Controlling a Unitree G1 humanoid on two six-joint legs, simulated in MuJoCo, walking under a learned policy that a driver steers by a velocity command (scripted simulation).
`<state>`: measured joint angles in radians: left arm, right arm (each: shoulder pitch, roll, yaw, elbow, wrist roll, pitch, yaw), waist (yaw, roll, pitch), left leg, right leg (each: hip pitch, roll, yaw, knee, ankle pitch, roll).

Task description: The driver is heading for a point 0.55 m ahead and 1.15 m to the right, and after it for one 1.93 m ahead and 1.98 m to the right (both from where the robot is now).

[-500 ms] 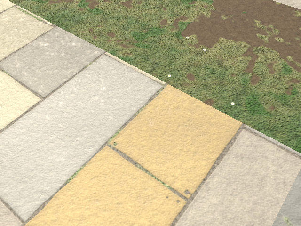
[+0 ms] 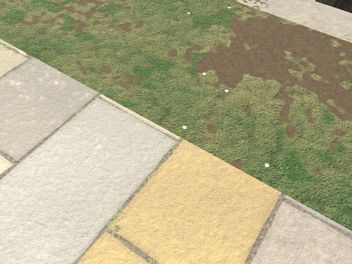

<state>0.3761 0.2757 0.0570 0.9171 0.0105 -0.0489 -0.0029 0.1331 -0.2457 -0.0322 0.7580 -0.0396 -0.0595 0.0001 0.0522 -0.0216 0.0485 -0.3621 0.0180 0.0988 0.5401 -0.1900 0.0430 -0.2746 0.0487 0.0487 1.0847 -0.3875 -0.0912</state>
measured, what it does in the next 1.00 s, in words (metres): walks ahead, turning right: right foot, then left foot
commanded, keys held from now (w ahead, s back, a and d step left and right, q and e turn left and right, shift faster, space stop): w+e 1.00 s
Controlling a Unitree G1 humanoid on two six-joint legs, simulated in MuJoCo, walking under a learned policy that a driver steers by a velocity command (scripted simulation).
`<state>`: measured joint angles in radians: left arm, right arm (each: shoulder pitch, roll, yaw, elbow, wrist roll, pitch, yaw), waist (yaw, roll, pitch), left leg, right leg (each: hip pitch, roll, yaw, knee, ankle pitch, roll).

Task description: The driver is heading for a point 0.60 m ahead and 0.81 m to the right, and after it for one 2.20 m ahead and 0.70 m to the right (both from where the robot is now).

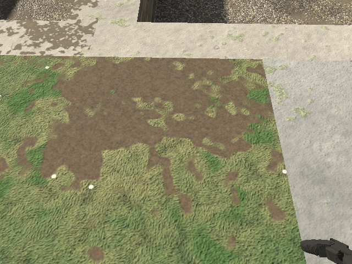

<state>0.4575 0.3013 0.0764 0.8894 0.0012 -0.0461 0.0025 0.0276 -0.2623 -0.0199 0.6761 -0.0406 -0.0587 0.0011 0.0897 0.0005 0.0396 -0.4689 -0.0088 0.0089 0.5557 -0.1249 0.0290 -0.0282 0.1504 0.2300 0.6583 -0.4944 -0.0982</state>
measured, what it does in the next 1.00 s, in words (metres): walks ahead, turning right: right foot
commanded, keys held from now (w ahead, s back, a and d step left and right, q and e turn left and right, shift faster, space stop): w+e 1.00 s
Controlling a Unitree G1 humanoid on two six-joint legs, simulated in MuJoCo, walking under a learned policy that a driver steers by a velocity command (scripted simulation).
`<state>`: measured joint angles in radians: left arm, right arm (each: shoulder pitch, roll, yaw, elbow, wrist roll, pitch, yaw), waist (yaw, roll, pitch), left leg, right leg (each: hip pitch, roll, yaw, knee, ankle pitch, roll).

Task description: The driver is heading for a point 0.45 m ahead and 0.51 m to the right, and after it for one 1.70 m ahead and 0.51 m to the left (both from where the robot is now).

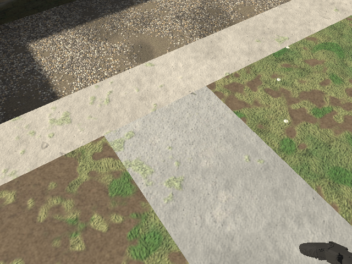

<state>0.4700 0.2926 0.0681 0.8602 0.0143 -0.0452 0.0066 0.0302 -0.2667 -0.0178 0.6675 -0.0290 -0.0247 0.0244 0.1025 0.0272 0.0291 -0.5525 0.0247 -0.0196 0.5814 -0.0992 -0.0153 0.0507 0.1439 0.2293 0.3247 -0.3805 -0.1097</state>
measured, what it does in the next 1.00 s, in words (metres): walks ahead: left foot, then right foot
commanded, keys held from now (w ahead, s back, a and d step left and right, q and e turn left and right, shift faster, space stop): w+e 0.20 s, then w+q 0.80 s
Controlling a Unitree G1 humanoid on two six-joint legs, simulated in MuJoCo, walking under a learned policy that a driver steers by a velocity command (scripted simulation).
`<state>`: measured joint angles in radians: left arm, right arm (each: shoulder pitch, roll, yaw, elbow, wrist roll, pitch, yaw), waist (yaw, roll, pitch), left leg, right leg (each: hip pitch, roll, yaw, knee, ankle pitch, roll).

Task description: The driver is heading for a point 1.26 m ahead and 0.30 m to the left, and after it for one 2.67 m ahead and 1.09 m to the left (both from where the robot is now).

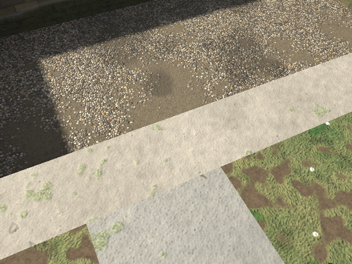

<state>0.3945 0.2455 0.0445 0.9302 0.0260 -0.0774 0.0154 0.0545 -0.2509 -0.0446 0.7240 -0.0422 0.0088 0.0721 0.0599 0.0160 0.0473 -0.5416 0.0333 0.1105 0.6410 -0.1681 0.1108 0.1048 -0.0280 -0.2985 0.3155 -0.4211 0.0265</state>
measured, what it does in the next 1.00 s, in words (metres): walks ahead, turning left: left foot, then right foot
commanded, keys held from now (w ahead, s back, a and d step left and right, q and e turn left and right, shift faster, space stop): w+q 0.62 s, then w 0.38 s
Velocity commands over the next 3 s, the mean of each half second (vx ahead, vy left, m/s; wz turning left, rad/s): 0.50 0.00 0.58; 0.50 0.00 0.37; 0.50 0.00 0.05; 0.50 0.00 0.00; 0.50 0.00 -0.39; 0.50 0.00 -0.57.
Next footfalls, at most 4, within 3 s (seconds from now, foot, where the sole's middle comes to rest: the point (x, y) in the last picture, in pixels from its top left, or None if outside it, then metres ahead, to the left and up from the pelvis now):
0.02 left None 0.17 0.08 -0.76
0.54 right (198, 254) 0.49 -0.02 -0.76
1.02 left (127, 226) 0.58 0.25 -0.76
1.56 right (145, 161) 0.88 0.22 -0.76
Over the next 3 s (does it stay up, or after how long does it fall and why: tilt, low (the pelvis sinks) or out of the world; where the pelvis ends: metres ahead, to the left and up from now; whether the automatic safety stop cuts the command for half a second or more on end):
stays up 0.78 0.26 -0.02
